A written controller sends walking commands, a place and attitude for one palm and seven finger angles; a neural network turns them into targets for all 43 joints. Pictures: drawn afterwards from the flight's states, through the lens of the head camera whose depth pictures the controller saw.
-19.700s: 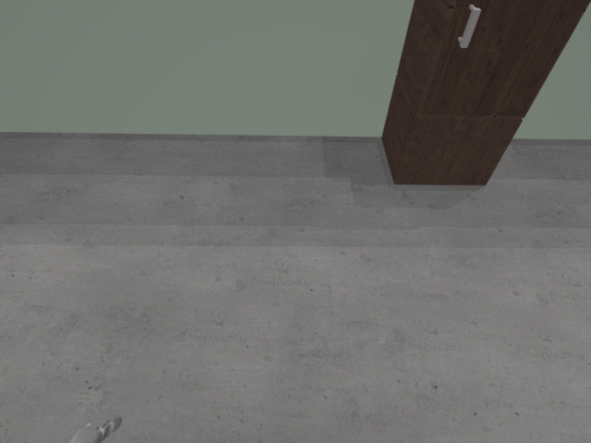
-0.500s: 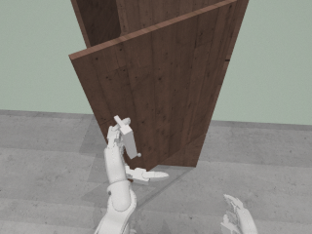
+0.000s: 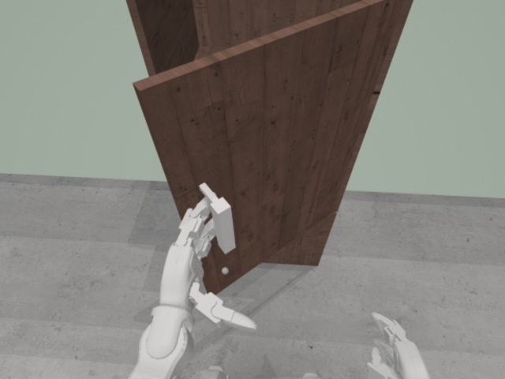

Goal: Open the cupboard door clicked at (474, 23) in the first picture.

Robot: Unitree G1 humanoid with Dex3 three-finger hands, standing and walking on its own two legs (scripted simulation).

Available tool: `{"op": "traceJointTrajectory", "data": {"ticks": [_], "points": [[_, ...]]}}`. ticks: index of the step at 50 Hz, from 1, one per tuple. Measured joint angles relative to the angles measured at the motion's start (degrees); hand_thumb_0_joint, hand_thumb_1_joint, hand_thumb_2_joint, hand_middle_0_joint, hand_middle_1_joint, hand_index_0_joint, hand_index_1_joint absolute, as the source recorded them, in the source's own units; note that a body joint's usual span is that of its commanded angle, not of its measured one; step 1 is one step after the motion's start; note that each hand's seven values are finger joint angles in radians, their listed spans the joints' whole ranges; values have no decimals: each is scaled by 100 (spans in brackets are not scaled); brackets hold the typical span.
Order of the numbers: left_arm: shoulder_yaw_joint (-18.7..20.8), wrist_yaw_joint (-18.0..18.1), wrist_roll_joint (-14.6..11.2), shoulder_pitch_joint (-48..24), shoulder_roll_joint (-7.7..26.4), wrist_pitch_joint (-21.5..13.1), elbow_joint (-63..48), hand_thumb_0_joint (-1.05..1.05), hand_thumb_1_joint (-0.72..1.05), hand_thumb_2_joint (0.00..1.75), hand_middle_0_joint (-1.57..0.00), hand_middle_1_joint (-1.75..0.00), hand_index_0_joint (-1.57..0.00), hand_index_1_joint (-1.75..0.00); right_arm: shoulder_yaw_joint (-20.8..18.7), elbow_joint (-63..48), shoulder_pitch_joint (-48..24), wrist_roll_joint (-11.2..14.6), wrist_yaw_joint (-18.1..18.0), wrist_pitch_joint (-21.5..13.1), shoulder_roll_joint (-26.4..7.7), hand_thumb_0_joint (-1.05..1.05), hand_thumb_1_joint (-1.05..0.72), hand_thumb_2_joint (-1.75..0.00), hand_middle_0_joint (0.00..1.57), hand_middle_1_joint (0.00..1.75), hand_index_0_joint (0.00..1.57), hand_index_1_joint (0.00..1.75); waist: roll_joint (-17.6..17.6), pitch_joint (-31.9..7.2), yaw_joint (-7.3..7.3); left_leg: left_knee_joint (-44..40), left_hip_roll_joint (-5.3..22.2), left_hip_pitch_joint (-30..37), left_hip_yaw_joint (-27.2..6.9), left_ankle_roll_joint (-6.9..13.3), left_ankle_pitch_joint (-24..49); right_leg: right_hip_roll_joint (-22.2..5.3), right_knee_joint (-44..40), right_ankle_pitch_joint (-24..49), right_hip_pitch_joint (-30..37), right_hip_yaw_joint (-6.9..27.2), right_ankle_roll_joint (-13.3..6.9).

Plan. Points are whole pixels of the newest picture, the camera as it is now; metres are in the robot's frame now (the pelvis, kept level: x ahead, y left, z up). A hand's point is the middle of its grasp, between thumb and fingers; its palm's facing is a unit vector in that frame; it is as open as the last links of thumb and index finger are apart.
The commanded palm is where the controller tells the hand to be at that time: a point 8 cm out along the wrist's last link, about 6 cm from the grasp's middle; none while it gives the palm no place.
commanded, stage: slide the hand sideways off the handle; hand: left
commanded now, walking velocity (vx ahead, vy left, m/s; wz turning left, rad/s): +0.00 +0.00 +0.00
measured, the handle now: (216, 218) +0.35 +0.08 +0.07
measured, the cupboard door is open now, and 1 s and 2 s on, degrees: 41 41 41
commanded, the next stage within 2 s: draw the hand back to the body in 0.82 s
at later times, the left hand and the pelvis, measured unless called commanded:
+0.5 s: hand (186, 294) +0.23 +0.11 +0.06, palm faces -0.03 -1.00 -0.02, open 16.2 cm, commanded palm +0.20 +0.17 +0.06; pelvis +0.02 +0.00 -0.01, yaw +0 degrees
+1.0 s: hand (160, 314) +0.20 +0.14 +0.06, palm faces -0.05 -1.00 -0.03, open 16.3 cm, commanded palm +0.17 +0.20 +0.07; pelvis +0.01 +0.00 -0.02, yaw +1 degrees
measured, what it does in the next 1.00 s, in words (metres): stands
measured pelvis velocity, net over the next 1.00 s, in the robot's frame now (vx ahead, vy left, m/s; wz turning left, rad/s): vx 0.01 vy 0.00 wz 0.01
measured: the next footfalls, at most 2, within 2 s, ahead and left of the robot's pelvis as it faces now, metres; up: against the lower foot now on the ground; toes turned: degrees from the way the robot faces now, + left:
none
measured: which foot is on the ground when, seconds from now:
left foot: down 0.00-1.00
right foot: down 0.00-1.00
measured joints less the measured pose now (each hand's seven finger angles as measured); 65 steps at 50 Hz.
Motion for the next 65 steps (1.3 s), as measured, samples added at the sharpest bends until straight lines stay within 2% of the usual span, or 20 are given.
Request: {"op": "traceJointTrajectory", "data": {"ticks": [3, 6, 16, 23, 34, 40, 48, 54, 60, 65], "points": [[-69, 91, 252, 192, 85, -72, -202, -1, -50, 30, -16, -31, -14, -30, -2, -97, -17, -35, 65, 11, 32, 1, -91, -89, 20, 30, 20, 30, -36, -13, -5, 144, 4, -110, 7, 11, -73, 0, 133, -64, -107, 8, 5], [-71, 41, 296, 326, 226, -69, -360, -1, -50, 30, -16, -31, -15, -30, 18, -159, -63, -35, 69, 41, 58, 1, -91, -89, 20, 30, 20, 30, -22, 13, 5, 263, 16, -176, 0, 17, -138, 9, 221, -113, -159, 2, 8], [232, -312, -73, 830, 432, 77, -870, -1, -50, 30, -17, -31, -17, -31, 130, -212, -91, 14, -42, -10, 120, 1, -91, -89, 20, 30, 21, 30, 48, -13, 54, 294, 36, -186, -38, 19, -213, 33, 184, -157, -130, -32, 20], [464, -567, -169, 1342, 543, 8, -1226, -1, -50, 30, -17, -31, -18, -31, 90, -282, -47, 17, -53, -67, 80, 1, -90, -89, 20, 30, 21, 30, 26, -63, 72, 366, 44, -246, -63, 1, -296, 42, 249, -242, -180, -54, 8], [886, -1070, -531, 2090, 752, -239, -1719, -1, -50, 30, -16, -31, -16, -30, -40, -337, -5, 62, -123, -192, -35, 1, -91, -89, 20, 30, 21, 30, 64, -142, 111, 629, 62, -469, -153, -29, -431, 58, 461, -379, -353, -138, -20], [1092, -1321, -669, 2188, 857, -230, -1731, -1, -50, 30, -16, -30, -16, -30, -60, -347, -40, 102, -182, -189, -15, 1, -91, -89, 20, 30, 21, 30, 71, -152, 125, 763, 77, -596, -173, -44, -461, 70, 589, -410, -474, -156, -37], [1186, -1397, -833, 2091, 891, -225, -1764, -1, -50, 30, -15, -30, -15, -30, -8, -339, -17, 127, -251, -304, -18, 1, -90, -89, 20, 30, 21, 30, 103, -166, 119, 887, 86, -723, -231, -50, -458, 80, 668, -402, -563, -211, -48], [1315, -1388, -820, 1991, 1104, 61, -1998, -1, -50, 30, -16, -30, -15, -30, 23, -313, 44, 189, -296, -265, 19, 1, -90, -89, 20, 30, 21, 30, 123, -160, 105, 762, 103, -510, -216, -43, -418, 102, 524, -340, -352, -194, -43], [1679, -1415, -1085, 2144, 1173, 381, -2118, -1, -50, 30, -16, -30, -16, -30, 77, -262, 134, 268, -351, -292, 21, 1, -90, -89, 20, 30, 21, 30, 183, -203, 81, 384, 108, -70, -184, -27, -297, 121, 121, -190, 85, -160, -11], [1757, -1564, -1179, 2249, 1222, 526, -2219, -1, -50, 30, -15, -30, -15, -30, 103, -228, 157, 283, -391, -426, -52, 1, -90, -89, 20, 30, 21, 30, 198, -169, 109, 155, 93, 212, -192, -9, -213, 118, -143, -92, 389, -168, 11]]}}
